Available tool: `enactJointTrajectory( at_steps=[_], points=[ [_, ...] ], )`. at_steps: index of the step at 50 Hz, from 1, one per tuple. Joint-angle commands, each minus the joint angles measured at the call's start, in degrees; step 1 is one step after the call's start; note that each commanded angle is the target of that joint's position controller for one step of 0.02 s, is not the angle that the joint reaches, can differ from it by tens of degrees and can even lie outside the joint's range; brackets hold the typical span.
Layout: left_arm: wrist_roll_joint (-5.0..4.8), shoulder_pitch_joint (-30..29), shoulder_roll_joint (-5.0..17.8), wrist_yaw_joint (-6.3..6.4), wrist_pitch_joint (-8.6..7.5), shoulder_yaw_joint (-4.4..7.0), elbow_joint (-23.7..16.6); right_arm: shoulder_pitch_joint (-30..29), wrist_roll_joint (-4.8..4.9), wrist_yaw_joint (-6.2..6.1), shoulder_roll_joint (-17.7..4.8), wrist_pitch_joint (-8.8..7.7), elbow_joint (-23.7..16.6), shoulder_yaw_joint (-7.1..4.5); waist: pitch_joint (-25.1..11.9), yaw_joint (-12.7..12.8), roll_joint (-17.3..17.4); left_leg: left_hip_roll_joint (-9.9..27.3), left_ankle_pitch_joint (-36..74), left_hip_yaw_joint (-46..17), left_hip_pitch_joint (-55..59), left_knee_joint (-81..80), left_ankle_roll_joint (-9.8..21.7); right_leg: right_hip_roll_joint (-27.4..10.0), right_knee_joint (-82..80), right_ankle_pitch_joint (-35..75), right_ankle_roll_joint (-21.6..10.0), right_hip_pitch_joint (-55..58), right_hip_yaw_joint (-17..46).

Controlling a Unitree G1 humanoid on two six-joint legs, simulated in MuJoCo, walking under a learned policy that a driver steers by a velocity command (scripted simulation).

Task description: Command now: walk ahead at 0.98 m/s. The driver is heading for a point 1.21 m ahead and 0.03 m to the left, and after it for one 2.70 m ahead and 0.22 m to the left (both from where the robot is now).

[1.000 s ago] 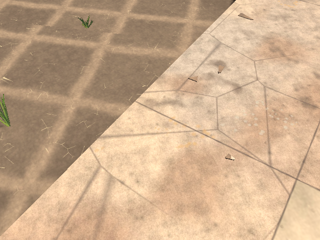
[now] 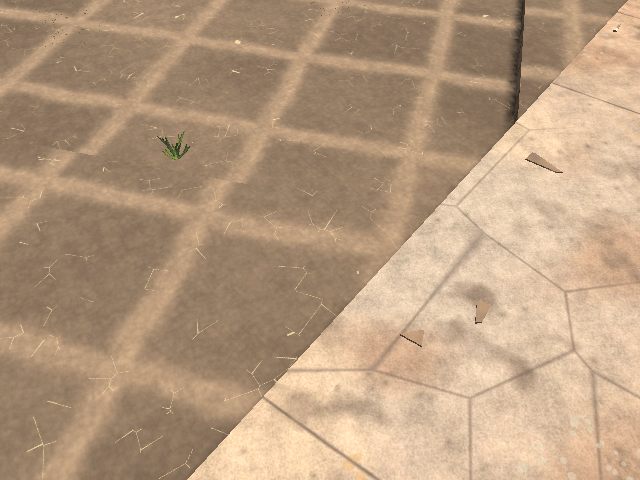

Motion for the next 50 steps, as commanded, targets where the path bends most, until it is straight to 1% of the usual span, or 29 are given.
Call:
enactJointTrajectory(
  at_steps=[1, 6, 8, 10, 11, 12, 13, 14, 15, 16, 17, 19, 20, 23, 28, 32, 34, 36, 37, 38, 39, 40, 41, 42, 43, 44, 45, 48, 50],
  points=[
    [-0.75, -4.9, 6.9, 1.34, -1.96, 0.53, -5.5, -4.0, -0.21, 0.64, -1.6, -0.98, -3.6, 0.18, 9.8, -2.4, -1.8, -0.9, 14.0, 3.1, 7.7, -14.8, -1.2, -12.5, -14.5, 9.2, -8.2, -15.3, 7.5],
    [-1.29, 1.9, 9.6, 2.46, -0.04, 0.76, -3.8, -14.2, 1.43, 3.42, -1.9, -1.93, -7.8, 0.21, 12.8, 0.2, -2.9, -5.1, 13.3, 4.6, 7.3, -32.9, -0.2, -17.4, -14.3, 18.2, -7.0, 4.1, 5.4],
    [0.09, 1.3, 11.4, 2.46, 1.24, 1.19, -4.1, -11.0, 1.64, 3.97, -4.4, -1.91, -8.2, -0.91, 8.5, -3.0, -6.6, -8.8, 6.2, 6.6, 11.7, -33.3, 1.7, -19.3, -6.8, 42.0, -5.8, 12.1, 4.7],
    [2.29, -1.0, 12.9, 2.29, 2.78, 1.57, -4.2, 5.1, 2.55, 3.15, -9.5, -0.94, -5.2, -3.36, -2.3, -12.4, -12.0, -12.7, -1.6, 8.6, 29.1, -29.7, 4.7, -18.9, 12.9, 66.3, -4.7, 13.7, 3.2],
    [2.52, -4.3, 11.8, 2.36, 3.04, 0.99, -5.9, 19.9, 2.22, 2.38, -12.3, -0.13, -1.3, -4.49, -10.1, -19.4, -10.9, -8.0, -4.6, 2.9, 51.0, -26.4, 6.4, -17.0, 32.6, 58.7, -3.1, -1.0, 2.4],
    [1.60, 6.5, 0.0, 0.82, 1.29, -1.79, -7.1, 27.2, -0.25, 2.41, -18.8, -0.41, 0.9, -6.11, -23.1, -12.2, 10.1, 8.4, -31.5, -30.5, 78.2, -31.3, 17.4, -5.3, 60.5, 18.5, 0.2, -28.4, 6.0],
    [-1.67, 5.6, 1.9, 0.49, -1.25, -1.81, -5.8, 29.8, -0.58, 2.58, -13.5, -0.81, 2.5, -5.23, -28.4, -13.4, 14.1, 10.9, -44.5, -50.2, 81.7, -46.3, 16.5, -1.7, 67.2, -8.8, -1.9, -35.9, 15.5],
    [-4.16, -4.7, 8.2, 0.72, -2.20, -0.11, -9.4, 25.6, -0.42, 2.27, -8.7, -0.95, 3.4, -3.98, -15.5, -13.0, 12.4, 9.0, -39.0, -41.9, 74.2, -48.4, 11.9, -5.7, 69.0, -7.3, -4.2, -42.3, 13.7],
    [-4.11, -11.4, 8.1, 1.17, -2.71, -0.38, -11.9, 20.4, -0.91, 2.43, -6.3, -1.16, 2.8, -3.17, -8.3, -11.4, 3.8, 7.4, -28.9, -32.6, 63.3, -48.5, 10.4, -8.2, 67.1, -4.6, -4.8, -42.2, 12.4],
    [-2.93, -14.5, 6.8, 1.33, -2.80, -0.44, -12.9, 16.3, -1.59, 3.00, -4.3, -1.49, 2.8, -2.51, -3.4, -8.6, -1.9, 4.9, -21.6, -25.6, 52.3, -49.2, 9.8, -10.1, 63.3, -1.5, -4.8, -40.2, 11.4],
    [-2.37, -12.7, 5.8, 1.18, -1.94, -0.22, -13.0, 13.3, -2.31, 3.43, -2.2, -1.97, 2.7, -1.82, -1.9, -4.7, -1.5, 2.4, -19.8, -20.4, 44.8, -50.1, 9.3, -12.6, 60.5, 1.7, -4.9, -36.4, 11.8],
    [-2.07, -9.8, 3.7, 0.92, 0.14, -0.39, -12.5, 10.9, -1.20, 3.76, -0.8, -1.96, 3.5, -1.31, 1.1, -1.1, 0.5, 0.6, -19.1, -15.1, 36.3, -52.9, 10.1, -14.6, 57.3, 1.9, -3.7, -34.2, 10.8],
    [-2.02, -10.6, 3.5, 1.06, 0.95, -0.50, -13.0, 11.1, -0.51, 3.70, -1.5, -2.05, 4.0, -1.38, 3.2, -0.4, 0.5, 0.2, -18.6, -13.0, 33.4, -54.6, 10.0, -15.5, 55.0, 2.4, -2.9, -35.4, 10.1],
    [-0.37, -18.8, 5.3, 1.90, 1.36, -0.53, -15.8, 14.6, -0.74, 2.45, -4.0, -2.36, 5.2, -1.57, 8.2, -2.2, -0.6, -1.0, -9.6, -7.8, 32.4, -57.4, 9.9, -15.9, 45.0, 13.7, -0.3, -42.4, 7.9],
    [-0.43, -32.2, 4.8, 0.23, -0.68, -1.07, -19.6, 23.1, 0.40, 0.43, -5.2, -2.62, 7.5, -1.00, 10.5, -7.2, -1.7, -3.1, -2.9, 0.0, 35.0, -61.6, 7.3, -11.8, 21.0, 34.8, 0.3, -34.7, 2.2],
    [-1.68, -38.3, 5.7, -1.62, -1.78, -1.09, -23.1, 26.5, 1.06, -0.16, -7.0, -0.81, 9.9, -1.34, 13.0, -7.6, -1.0, 0.8, 4.8, 1.6, 51.8, -59.5, 6.1, -9.4, 9.3, 29.6, -1.0, -37.9, 2.0],
    [-2.08, -34.4, 8.3, -1.88, -1.79, 0.03, -23.2, 25.5, -0.53, -0.34, -9.6, 0.57, 10.0, -1.99, 8.4, -4.2, 1.9, 2.7, 29.1, 2.0, 58.9, -52.0, 5.2, -5.5, 9.8, 22.3, -2.4, -32.2, -0.1],
    [-3.35, -18.5, 14.0, -1.08, -0.79, 2.57, -19.8, 22.8, -3.08, -0.09, -11.8, 2.13, 9.7, -2.55, -2.1, 4.5, 6.1, 3.0, 51.0, 3.1, 60.9, -31.5, 4.2, -2.2, 14.0, 14.5, -4.8, -16.5, -1.6],
    [-2.53, -4.3, 16.4, -0.22, 0.15, 3.35, -16.5, 20.0, -3.68, -0.15, -9.9, 2.38, 7.9, -1.70, -10.8, 10.8, 4.9, 1.9, 43.7, 3.2, 46.0, -11.7, 3.4, -8.5, 20.0, 8.8, -7.4, 4.8, 5.2],
    [-0.09, 1.5, 20.4, -0.53, -0.40, 4.71, -15.2, 31.4, -1.71, 1.85, 2.0, 0.57, 7.8, 1.37, -23.2, 4.2, -15.4, -10.7, 5.7, 0.4, 15.9, 18.2, -0.6, -23.1, 14.4, -24.2, -21.7, 32.3, 39.0],
    [-0.54, 3.5, 13.6, -1.06, -0.71, 3.18, -13.7, 30.7, 0.93, 2.18, -0.8, -1.58, 8.9, 1.25, -28.9, 4.9, -18.3, -12.8, -22.4, -8.4, 11.2, 20.8, 2.3, -24.0, 0.9, -35.5, -18.2, 34.3, 54.9],
    [-0.77, -0.9, 10.5, -0.73, -0.66, 2.36, -13.0, 19.0, 3.52, 1.75, -7.6, -2.34, 5.1, -0.75, -15.4, 5.0, -16.8, -10.3, -20.8, -6.5, 6.4, 20.6, 3.9, -22.5, -2.2, -27.6, -13.7, 25.1, 47.0],
    [-0.27, -6.0, 10.0, -0.82, -0.75, 2.09, -13.9, 12.9, 3.21, 1.09, -8.3, -2.78, 3.0, -0.64, -8.6, 3.1, -6.7, -8.1, -17.8, -6.0, 7.4, 17.7, 4.3, -21.1, -2.4, -16.3, -12.4, 14.1, 38.7],
    [0.59, -9.9, 9.5, -1.18, -1.28, 1.90, -13.7, 10.9, 2.11, 0.65, -7.3, -2.71, 2.8, -0.81, -3.3, 0.1, -0.2, -6.0, -15.8, -5.8, 10.2, 13.1, 4.0, -19.7, -2.8, -7.4, -12.5, 2.7, 32.5],
    [1.36, -12.2, 8.1, -1.35, -1.80, 1.54, -13.7, 12.2, 1.59, 0.52, -6.2, -1.63, 2.7, -1.05, -2.2, -3.2, -1.5, -3.5, -15.0, -5.9, 14.7, 9.0, 3.7, -17.8, -3.5, -4.0, -11.9, -4.5, 27.2],
    [1.06, -13.7, 6.7, -1.33, -1.82, 1.21, -13.6, 13.5, 1.18, 0.52, -4.8, -0.35, 2.8, -1.09, -1.1, -4.9, -2.6, -2.6, -16.5, -5.2, 17.6, 5.2, 2.7, -16.4, -5.0, -1.9, -12.0, -8.8, 23.9],
    [1.11, -13.5, 6.9, -1.68, -1.87, 1.07, -13.9, 14.4, 1.74, 0.69, -4.5, 0.57, 3.2, -1.38, -0.2, -5.9, -2.1, -2.9, -14.4, -4.2, 19.1, 1.5, 2.3, -14.7, -6.5, -0.3, -12.3, -11.8, 19.9],
    [-1.23, -9.2, 7.2, 0.68, -1.88, 1.52, -10.0, 7.4, -0.78, 0.74, -4.0, 1.10, 0.6, -1.84, 5.8, -6.0, -3.3, -0.1, 0.1, -5.0, 13.6, -11.1, 0.4, -14.1, -4.9, 7.2, -10.8, -15.2, 14.4],
    [-0.90, -6.6, 8.4, 2.34, -1.85, 1.64, -9.5, 3.9, -1.70, 1.70, -3.6, 0.58, -0.3, -1.69, 5.7, -5.0, -3.5, -1.9, 15.5, -2.7, 14.4, -20.2, 0.1, -12.2, -1.9, 8.8, -9.6, -16.6, 10.7]
  ],
)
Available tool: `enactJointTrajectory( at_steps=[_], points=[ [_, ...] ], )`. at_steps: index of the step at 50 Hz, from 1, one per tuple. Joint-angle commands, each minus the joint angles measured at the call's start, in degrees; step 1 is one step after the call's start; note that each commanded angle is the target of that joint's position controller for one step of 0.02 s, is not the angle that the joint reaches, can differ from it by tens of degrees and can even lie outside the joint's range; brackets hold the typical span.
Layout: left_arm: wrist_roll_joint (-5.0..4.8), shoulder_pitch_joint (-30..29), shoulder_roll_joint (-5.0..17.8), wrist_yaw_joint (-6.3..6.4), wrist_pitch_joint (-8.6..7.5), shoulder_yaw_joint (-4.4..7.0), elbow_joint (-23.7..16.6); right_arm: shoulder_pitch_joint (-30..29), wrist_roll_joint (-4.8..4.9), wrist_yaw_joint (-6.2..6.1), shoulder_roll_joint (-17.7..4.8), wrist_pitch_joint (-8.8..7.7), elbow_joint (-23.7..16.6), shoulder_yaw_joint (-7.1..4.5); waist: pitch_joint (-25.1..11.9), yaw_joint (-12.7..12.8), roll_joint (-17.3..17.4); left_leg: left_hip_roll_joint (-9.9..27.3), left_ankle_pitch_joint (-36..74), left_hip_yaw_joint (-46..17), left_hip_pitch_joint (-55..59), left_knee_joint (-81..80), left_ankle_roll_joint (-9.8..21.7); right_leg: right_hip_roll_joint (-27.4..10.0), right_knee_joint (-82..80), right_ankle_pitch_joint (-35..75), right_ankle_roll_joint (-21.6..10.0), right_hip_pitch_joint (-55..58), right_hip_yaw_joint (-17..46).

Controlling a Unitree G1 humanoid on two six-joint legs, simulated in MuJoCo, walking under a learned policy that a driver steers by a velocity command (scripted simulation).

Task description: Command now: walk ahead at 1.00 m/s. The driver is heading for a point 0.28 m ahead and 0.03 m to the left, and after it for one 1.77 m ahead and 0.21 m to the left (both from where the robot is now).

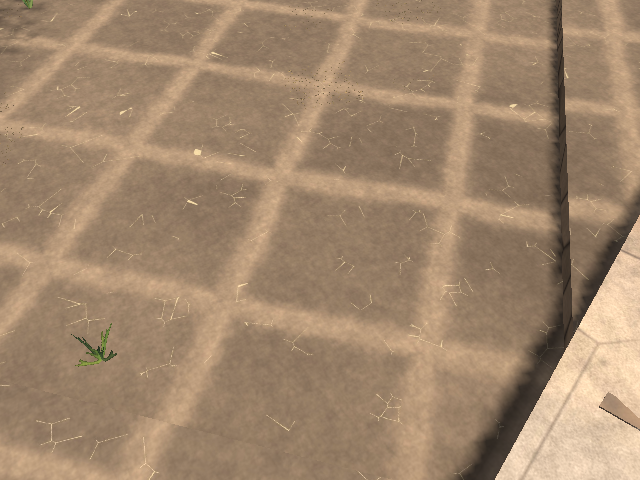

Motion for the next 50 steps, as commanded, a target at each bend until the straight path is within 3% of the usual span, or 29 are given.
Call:
enactJointTrajectory(
  at_steps=[1, 4, 8, 12, 14, 15, 16, 17, 18, 19, 20, 21, 23, 24, 25, 26, 29, 31, 35, 37, 39, 40, 41, 42, 43, 44, 45, 47, 50],
  points=[
    [-0.24, -4.0, 6.4, 2.35, -1.29, 1.04, -4.1, 0.6, -1.35, 1.23, -1.2, -0.33, -1.9, -0.22, 2.8, -4.0, -3.7, -0.3, 21.0, 1.8, 5.8, -11.6, -0.7, -12.0, -6.3, 6.4, -7.7, -12.0, 8.5],
    [-0.46, 0.3, 6.6, 2.65, -1.36, 0.65, -3.6, -3.2, -0.67, 2.48, -1.8, -0.28, -3.2, -0.40, 3.8, -2.2, -3.2, -0.9, 26.6, 1.2, 5.9, -12.0, 0.1, -14.4, -3.1, 0.1, -7.9, -11.8, 10.3],
    [-0.54, 6.6, 5.5, 3.80, 1.33, 0.27, -1.8, -11.8, -0.42, 4.45, -2.3, -0.83, -7.1, -0.04, 9.7, 1.3, -1.2, 0.4, 21.1, 1.2, -9.8, -16.4, 1.1, -17.8, 4.5, 1.8, -6.6, 2.6, 12.3],
    [-1.00, 7.1, 7.7, 4.41, 3.81, 0.88, -1.1, -11.6, 1.10, 5.10, -1.7, -1.37, -7.4, 0.09, 9.5, 2.5, -3.2, -1.2, 19.2, 5.6, 0.2, -25.1, -0.4, -16.4, 9.7, 14.1, -3.7, 7.1, 9.5],
    [-0.36, 4.1, 10.4, 3.30, 3.66, 1.39, -1.0, 2.5, 1.05, 3.81, -6.1, -1.85, -4.0, -2.16, 2.6, -4.6, -5.6, -3.5, 10.9, 8.1, 14.8, -23.3, 1.2, -15.8, 24.9, 36.4, -3.5, 9.8, 9.6],
    [-0.28, 0.4, 11.4, 2.22, 3.24, 1.78, -0.6, 15.7, 0.92, 2.85, -9.1, -1.77, -0.9, -3.76, -2.8, -12.4, -5.3, -4.5, 10.3, 10.4, 31.1, -23.3, 2.9, -13.9, 41.0, 42.9, -2.2, 3.1, 7.9],
    [-0.54, -0.5, 8.0, 1.35, 1.55, 1.68, 0.1, 27.9, -0.31, 2.12, -10.4, -1.13, 1.9, -4.13, -8.3, -18.7, 2.9, 1.6, 15.1, 4.0, 53.7, -17.8, 7.6, -6.2, 72.9, 21.4, 1.7, -16.7, 5.7],
    [-0.48, 8.1, -1.8, 0.83, -0.83, -1.21, -1.6, 28.6, -2.75, 2.09, -11.2, -1.25, 2.5, -2.25, -17.5, -10.2, 23.4, 8.9, 33.2, -9.0, 71.7, -2.2, 10.1, -1.2, 90.6, -26.6, 0.7, -38.1, 14.9],
    [-4.66, 7.5, 2.3, 0.88, -2.69, -1.59, -5.1, 35.0, -1.60, 2.36, -13.1, -0.94, 4.3, -4.22, -31.3, -14.1, 26.7, 15.8, 3.0, -30.2, 80.0, -18.9, 20.1, 0.5, 91.0, -23.6, 2.0, -43.5, 18.0],
    [-6.35, -1.8, 4.1, 1.59, -2.76, -1.18, -7.5, 31.5, -0.58, 1.46, -10.8, -0.81, 5.3, -4.18, -22.8, -12.9, 13.4, 17.5, -19.3, -37.6, 73.0, -30.8, 19.9, -5.4, 82.2, -17.4, 2.3, -51.2, 12.6],
    [-4.84, -11.4, 5.3, 2.63, -2.07, -1.22, -9.2, 24.8, -0.63, 0.97, -5.9, -1.37, 4.2, -2.99, -13.2, -13.0, 1.0, 15.9, -20.9, -33.7, 60.9, -33.0, 17.4, -9.5, 76.6, -13.5, 1.6, -51.7, 10.8],
    [-2.68, -12.8, 4.5, 3.01, -1.30, -1.24, -9.3, 19.6, -1.05, 1.10, -5.1, -2.28, 3.5, -1.99, -7.1, -10.0, -5.9, 16.2, -16.2, -33.1, 46.9, -33.8, 17.8, -10.2, 77.3, -13.2, 1.9, -47.7, 10.1],
    [-1.68, -11.5, 3.9, 1.60, 1.11, -0.03, -8.8, 10.9, -1.17, 1.27, 1.5, -3.33, 3.0, 0.51, 3.0, -0.7, -6.9, 11.7, -15.3, -21.5, 20.4, -34.7, 13.4, -17.1, 54.8, -2.6, 1.3, -36.9, 15.0],
    [-1.55, -11.3, 2.6, 1.50, 2.32, -0.19, -9.0, 7.1, -0.46, 0.95, -0.4, -3.04, 2.4, 0.27, 7.8, 1.3, -1.8, 8.5, -15.8, -13.4, 11.1, -39.7, 11.1, -18.3, 44.8, -0.5, 2.3, -32.7, 13.5],
    [-0.03, -14.1, 2.5, 1.74, 2.29, -0.38, -10.2, 6.4, -0.09, 0.20, -2.9, -2.85, 2.1, -0.42, 8.7, 0.2, 0.8, 5.0, -10.7, -7.8, 7.5, -41.6, 10.4, -17.7, 36.1, 5.8, 3.7, -28.7, 10.9],
    [0.98, -14.1, 2.1, 1.14, 1.89, -0.34, -9.4, 8.6, -0.93, -0.30, -4.4, -2.94, 2.7, -1.23, 6.1, 0.1, 0.5, 3.1, -6.1, -3.4, 8.5, -39.1, 10.2, -16.9, 33.4, 16.0, 3.8, -25.4, 9.3],
    [0.63, -22.2, 2.3, -1.06, 0.24, -0.18, -10.4, 13.4, 2.00, -1.81, -4.7, -3.89, 3.9, -1.83, 4.8, -3.1, -3.0, -1.6, -11.0, 4.8, 10.7, -39.3, 6.6, -13.1, 10.2, 41.4, 2.2, -15.7, 5.6],
    [-0.67, -27.8, 2.2, -1.86, 0.29, -0.41, -12.3, 17.7, 2.39, -1.95, -4.9, -3.38, 5.8, -2.17, 6.7, -5.0, -2.6, 0.2, -12.8, 4.7, 18.0, -38.4, 5.6, -12.5, 4.8, 42.3, 1.8, -17.4, 5.7],
    [-0.92, -33.4, 3.7, -3.27, 0.12, -0.05, -14.0, 23.8, 1.25, -2.19, -4.4, -0.32, 8.3, -2.55, 9.4, -6.7, -2.6, 3.7, -0.8, 4.1, 38.4, -31.2, 3.8, -11.3, -0.7, 33.1, 0.6, -25.7, 4.0],
    [-1.41, -22.4, 8.1, -2.65, 0.27, 2.15, -11.2, 21.2, -0.31, -1.54, -8.4, 0.77, 7.4, -3.39, 3.3, -0.2, 0.3, 4.5, 26.7, 3.7, 45.5, -18.9, 3.3, -8.6, 2.7, 20.5, -1.3, -17.4, 2.0],
    [-1.63, 3.6, 14.1, -0.68, 1.99, 4.78, -3.9, 15.8, -1.00, -0.73, -7.3, 1.02, 7.0, -3.06, -8.2, 13.1, 1.3, 0.4, 28.7, 5.4, 24.9, 16.9, 0.6, -11.6, 11.8, 12.1, -4.0, 17.3, 5.2],
    [0.74, 6.5, 16.1, -0.91, 1.92, 3.84, -2.1, 20.8, -2.00, 0.00, 6.0, -1.36, 5.5, 0.16, -12.6, 6.4, -27.1, -11.1, -35.3, 1.1, 0.4, 45.3, -0.8, -18.0, 21.7, 25.5, -5.2, 34.2, 16.7],
    [0.88, 10.9, 17.3, -1.55, 1.11, 4.82, -0.9, 28.1, 4.45, -0.16, 3.1, -3.76, 3.6, 0.74, -27.1, 5.8, -34.1, -14.6, -33.6, -7.7, -9.6, 51.3, -1.0, -28.6, 1.3, -6.7, -17.3, 46.1, 48.6],
    [0.90, 7.1, 11.2, -0.93, 0.86, 3.88, -1.4, 18.1, 6.25, -1.14, -1.9, -4.24, 1.9, -0.13, -20.7, 6.7, -18.6, -8.5, -28.5, -4.6, -14.1, 45.5, 0.0, -27.8, -7.1, -15.3, -14.9, 42.1, 50.6],
    [1.06, -0.1, 6.8, -1.04, -0.04, 2.71, -2.6, 8.2, 5.01, -1.73, -4.6, -4.02, -0.9, -0.53, -10.4, 6.0, -3.3, -5.8, -21.7, -2.9, -12.6, 37.9, 0.9, -25.3, -8.8, -7.7, -12.2, 29.2, 43.5],
    [1.66, -6.0, 7.8, -1.17, -1.17, 2.75, -3.4, 7.5, 3.89, -2.39, -2.6, -3.45, -0.8, -0.21, -7.3, 2.4, 0.6, -3.7, -18.8, -3.6, -9.8, 35.7, 0.1, -26.3, -7.7, -0.4, -13.1, 19.5, 40.5],
    [2.55, -9.4, 5.8, -1.44, -2.20, 2.32, -3.3, 8.4, 2.50, -2.20, -2.7, -2.81, -0.2, -0.72, -5.2, -0.7, 1.8, -1.2, -15.0, -6.0, -5.4, 30.2, 0.5, -25.3, -6.4, 7.1, -12.1, 10.8, 36.4],
    [2.29, -11.3, 2.4, -1.35, -1.58, 1.16, -1.6, 10.5, 2.60, -1.01, -0.7, -0.42, 0.4, -1.13, -1.1, -4.9, -3.1, 1.6, -14.0, -4.8, -0.6, 23.5, 0.2, -21.2, -8.5, 15.0, -8.0, 0.3, 21.7],
    [1.56, -10.2, 4.0, 0.09, -1.17, 1.22, -0.4, 3.6, 1.82, -0.29, 1.2, 0.73, -2.5, -0.16, 4.0, -3.9, -4.6, 2.6, -5.9, -2.0, -3.7, 13.0, -0.8, -19.2, -14.3, 26.3, -4.5, -3.8, 9.5]
  ],
)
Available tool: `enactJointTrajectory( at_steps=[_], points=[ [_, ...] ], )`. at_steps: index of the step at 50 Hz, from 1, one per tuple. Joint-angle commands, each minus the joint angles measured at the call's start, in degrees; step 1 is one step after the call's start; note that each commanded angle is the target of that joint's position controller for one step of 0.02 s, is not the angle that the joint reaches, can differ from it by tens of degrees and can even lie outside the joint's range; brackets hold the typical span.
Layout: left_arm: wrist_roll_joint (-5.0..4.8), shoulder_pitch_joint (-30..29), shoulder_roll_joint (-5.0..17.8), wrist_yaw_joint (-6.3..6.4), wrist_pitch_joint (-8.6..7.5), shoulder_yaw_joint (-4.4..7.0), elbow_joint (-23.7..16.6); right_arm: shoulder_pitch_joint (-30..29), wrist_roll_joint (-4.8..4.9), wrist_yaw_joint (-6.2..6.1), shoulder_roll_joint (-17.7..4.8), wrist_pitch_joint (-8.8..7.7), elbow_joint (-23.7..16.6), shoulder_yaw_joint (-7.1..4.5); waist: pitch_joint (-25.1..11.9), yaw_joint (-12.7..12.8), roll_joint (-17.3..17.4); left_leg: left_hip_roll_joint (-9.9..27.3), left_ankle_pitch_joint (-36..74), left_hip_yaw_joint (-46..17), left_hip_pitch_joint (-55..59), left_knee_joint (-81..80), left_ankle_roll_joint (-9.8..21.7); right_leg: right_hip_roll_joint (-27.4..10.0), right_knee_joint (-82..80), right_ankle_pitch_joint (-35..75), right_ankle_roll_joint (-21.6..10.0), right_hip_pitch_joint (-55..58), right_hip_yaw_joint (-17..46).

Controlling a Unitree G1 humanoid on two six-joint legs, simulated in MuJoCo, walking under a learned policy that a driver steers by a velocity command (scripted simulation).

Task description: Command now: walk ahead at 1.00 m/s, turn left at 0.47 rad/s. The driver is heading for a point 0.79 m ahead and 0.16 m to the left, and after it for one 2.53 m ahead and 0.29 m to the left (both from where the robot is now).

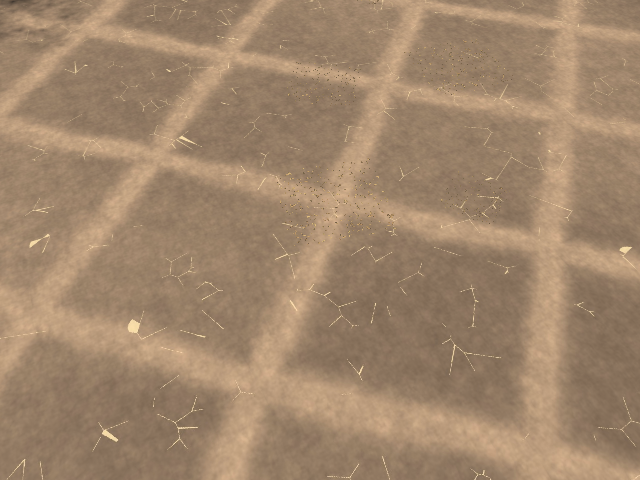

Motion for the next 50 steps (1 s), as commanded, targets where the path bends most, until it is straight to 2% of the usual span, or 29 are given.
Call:
enactJointTrajectory(
  at_steps=[1, 2, 3, 6, 8, 10, 11, 12, 13, 14, 15, 16, 17, 20, 23, 25, 29, 30, 31, 32, 33, 34, 35, 36, 38, 40, 43, 46, 50],
  points=[
    [0.00, -7.6, 5.9, 1.55, -1.41, 0.75, -4.8, -0.5, -0.83, 0.77, -0.7, 0.73, -3.6, 0.28, 4.1, -3.8, -3.3, 3.3, 11.2, -0.8, -2.9, -9.9, -0.3, -16.6, -16.2, 32.1, -3.9, -4.5, 7.9],
    [0.25, -6.8, 5.7, 2.16, -1.22, 0.62, -4.6, -1.8, -0.53, 0.91, -1.2, 0.98, -3.6, 0.00, 3.7, -3.2, -2.3, 1.4, 16.2, 1.1, -3.2, -12.2, 0.3, -13.9, -16.9, 34.4, -1.7, -2.4, 3.8],
    [0.04, -6.4, 7.4, 2.66, -1.35, 0.87, -4.5, -3.5, -0.52, 1.47, 0.2, 0.72, -4.8, 0.61, 4.7, -3.4, -3.9, 1.5, 20.2, 2.8, -2.1, -17.2, 0.5, -14.5, -17.3, 36.6, -0.9, -2.8, 1.0],
    [-0.27, -0.8, 7.5, 3.65, -1.03, 0.50, -3.3, -11.9, -0.59, 3.25, -0.5, -0.21, -7.6, 0.44, 6.2, -0.6, -1.6, -3.5, 28.3, 10.9, 3.0, -28.3, 2.4, -13.1, -18.4, 42.9, 2.8, 1.7, -4.4],
    [0.40, 0.4, 10.8, 4.76, -0.08, 0.98, -4.5, -10.4, -0.28, 4.42, -3.9, -0.37, -8.2, -1.18, 2.1, -3.0, -5.8, -9.2, 25.6, 15.2, 8.9, -28.6, 3.8, -14.4, -11.6, 71.4, 5.0, 9.1, -5.9],
    [0.54, -3.1, 15.3, 6.31, 1.76, 2.44, -6.5, 0.4, -0.02, 4.93, -7.4, 0.76, -6.8, -2.81, -1.8, -10.9, -11.6, -11.8, 15.3, 17.0, 19.5, -27.2, 5.1, -18.1, 4.6, 90.1, 5.2, 10.9, -5.9],
    [1.20, -7.6, 15.1, 6.05, 2.27, 2.47, -8.1, 15.3, -0.11, 4.34, -11.7, 1.79, -2.4, -4.99, -7.5, -18.3, -12.0, -11.6, 14.2, 14.4, 34.6, -26.6, 7.4, -17.7, 20.1, 91.4, 4.6, 6.3, -4.7],
    [0.16, -14.1, 14.2, 5.20, 1.85, 2.44, -9.9, 27.6, -0.38, 3.19, -13.1, 2.92, 1.5, -5.82, -9.1, -24.8, -5.0, -7.6, 17.4, 6.5, 49.3, -33.2, 10.2, -11.0, 45.9, 62.1, 4.9, -5.5, -5.3],
    [0.56, -8.4, 0.1, 2.65, -0.65, -1.08, -12.4, 24.1, -1.94, 3.12, -10.9, 2.90, 2.5, -4.07, -6.7, -12.2, 19.0, -2.8, 7.1, -10.7, 58.5, -31.4, 15.1, -0.6, 69.2, -12.7, 4.8, -30.7, 2.4],
    [-3.03, -6.0, 1.4, 1.04, -3.62, -1.79, -16.8, 19.0, -3.35, 3.00, -8.5, 1.75, -0.8, -3.10, -15.1, -8.4, 18.4, 6.5, -21.0, -39.4, 62.6, -46.4, 23.8, 0.0, 73.9, -14.0, 1.5, -42.2, 14.0],
    [-3.81, -14.0, 6.8, 0.70, -5.12, -0.74, -18.6, 19.5, -2.96, 2.72, -6.5, 0.83, -1.4, -3.24, -9.0, -11.2, 7.1, 6.5, -25.0, -42.9, 56.3, -56.4, 20.1, -2.3, 67.1, -8.0, -1.7, -42.8, 14.6],
    [-3.63, -16.5, 6.7, 0.98, -5.55, -0.42, -19.8, 15.7, -2.88, 3.05, -5.5, -0.13, -1.7, -2.72, -3.2, -7.1, -3.9, 5.7, -22.2, -40.4, 46.7, -58.5, 18.0, -4.5, 59.9, -2.9, -2.6, -41.6, 14.8],
    [-2.36, -15.1, 5.8, 1.44, -5.12, -0.50, -19.1, 11.1, -2.66, 3.35, -5.7, -0.90, -2.9, -2.61, -0.8, -3.3, -8.6, 4.1, -16.7, -37.2, 36.9, -58.2, 17.6, -6.4, 55.0, -0.4, -1.5, -36.9, 15.3],
    [-0.70, -12.6, 7.5, 2.53, -2.34, 0.58, -19.1, 6.4, -1.50, 1.94, -5.0, -0.76, -4.6, -1.99, 2.5, 1.1, -7.2, -2.8, -5.2, -24.5, 21.2, -58.7, 15.5, -9.9, 42.4, 0.8, 3.9, -28.8, 14.0],
    [0.78, -26.5, 4.6, 3.16, -1.80, -0.31, -24.7, 9.8, -1.00, -0.37, -5.7, -0.49, -4.5, -2.04, 6.3, -3.6, -4.4, -8.3, 5.8, -15.8, 9.6, -58.8, 12.9, -7.7, 22.1, 15.5, 7.1, -20.8, 8.8],
    [-0.02, -30.7, 2.3, 2.75, -1.66, -0.56, -27.3, 12.5, -0.77, -0.69, -6.3, 0.05, -4.0, -2.48, 4.8, -6.5, -1.0, -10.0, 4.5, -14.4, 7.0, -57.3, 9.8, -5.0, 11.7, 26.2, 7.5, -13.1, 7.6],
    [-3.16, -33.7, 6.7, 2.46, -1.90, 1.71, -30.1, 16.2, 0.45, -0.85, -5.3, 0.63, -2.8, -2.96, 2.2, -8.5, 3.1, -7.5, 1.5, -21.1, 21.1, -50.9, 7.3, -3.7, 0.9, 25.2, 8.0, -11.6, 12.2],
    [-3.06, -32.9, 8.1, 2.33, -2.27, 2.24, -30.0, 17.0, 0.07, -1.23, -5.3, 1.12, -2.1, -3.26, 2.1, -8.2, 3.5, -6.4, 9.8, -20.3, 27.9, -47.2, 6.6, -3.8, -1.3, 24.8, 7.0, -13.8, 10.9],
    [-2.23, -29.1, 9.7, 2.27, -2.81, 3.09, -29.0, 17.9, -0.60, -1.59, -5.6, 1.72, -1.7, -3.65, -0.7, -6.8, 4.3, -6.4, 24.6, -18.9, 33.9, -40.5, 5.2, -2.6, -2.4, 25.3, 5.3, -11.7, 8.6],
    [-1.13, -21.5, 11.0, 2.07, -3.34, 3.74, -27.5, 16.8, -1.24, -1.57, -6.2, 2.12, -2.1, -3.73, -6.3, -2.6, 5.6, -7.0, 38.0, -16.3, 36.8, -30.8, 2.8, -2.9, -2.1, 29.5, 3.1, -4.1, 6.8],
    [-0.02, -7.8, 12.6, 1.89, -3.20, 3.58, -24.9, 12.3, -3.01, -1.17, -4.6, 2.18, -4.9, -2.77, -15.8, 3.7, 6.3, -6.9, 35.6, -13.9, 29.5, -13.8, 0.6, -10.5, 5.7, 38.6, -0.9, 12.8, 12.2],
    [1.69, 1.0, 16.2, 0.74, -2.96, 4.08, -20.2, 27.2, -1.69, -0.24, 2.6, 1.69, -2.7, -0.83, -28.5, -1.3, -20.9, -17.8, -10.7, -8.8, 8.0, 13.8, -5.1, -28.9, 7.6, 54.4, -17.2, 38.8, 41.3],
    [-0.56, 4.6, 14.0, -0.45, -2.65, 4.12, -17.4, 30.9, -0.40, -0.01, -1.2, 1.83, -0.8, 0.25, -35.0, 0.6, -25.6, -15.0, -22.2, -10.5, -0.6, 22.3, -5.0, -32.1, 2.9, 33.6, -19.4, 43.9, 57.4],
    [-0.94, 0.3, 9.5, 0.09, -1.31, 3.23, -18.9, 20.1, -0.48, -0.05, -4.9, 2.29, -3.1, -0.60, -26.3, 3.1, -19.0, -10.9, -20.1, -8.2, -4.8, 22.6, -5.0, -26.3, 0.4, 27.0, -15.8, 37.8, 48.6],
    [-1.57, -9.3, 8.6, 0.54, 0.07, 1.74, -20.1, 0.9, -4.36, -0.39, -6.8, 1.09, -9.7, -0.61, -8.7, 1.2, -2.6, -7.4, -15.7, -0.9, -4.7, 11.8, -5.3, -18.6, -1.8, 46.1, -10.5, 14.9, 34.3],
    [-1.15, -8.1, 8.9, 1.10, 0.27, 1.69, -18.4, -0.4, -4.89, -0.30, -4.0, 0.32, -12.2, -0.25, -6.4, -2.1, -3.3, -6.1, -14.6, 0.0, 0.0, 2.1, -5.7, -15.1, -3.5, 55.4, -9.7, 6.9, 30.3],
    [-1.48, -10.5, 12.3, 2.14, 2.02, 2.95, -18.6, -0.3, -3.13, -0.89, -1.8, 0.42, -12.9, 0.80, -7.3, -5.0, -6.0, -7.6, -10.0, 1.9, 8.7, -18.2, -6.9, -13.3, -5.5, 57.6, -10.5, -3.5, 28.3],
    [-2.62, -10.8, 15.2, 3.51, 4.41, 4.29, -19.3, -2.6, -2.45, -0.89, -3.9, 1.54, -12.3, 0.37, -10.3, -5.9, -7.8, -11.6, 4.0, 1.7, 21.2, -29.8, -7.3, -10.5, -5.8, 44.6, -7.2, -10.8, 27.7],
    [-3.34, -11.2, 12.6, 4.73, 6.31, 4.18, -21.1, -5.0, -2.55, -0.83, -6.3, 2.36, -13.3, -0.84, -7.4, -7.2, -9.0, -10.1, 14.0, -2.6, 29.9, -42.6, -6.7, -7.2, -1.7, 22.8, -1.8, -15.0, 32.4]
  ],
)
